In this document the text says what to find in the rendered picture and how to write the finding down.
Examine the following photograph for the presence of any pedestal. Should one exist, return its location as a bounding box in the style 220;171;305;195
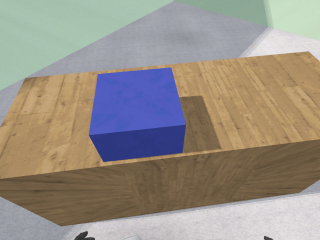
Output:
0;51;320;227

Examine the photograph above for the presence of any carton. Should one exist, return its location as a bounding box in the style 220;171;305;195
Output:
89;67;186;162

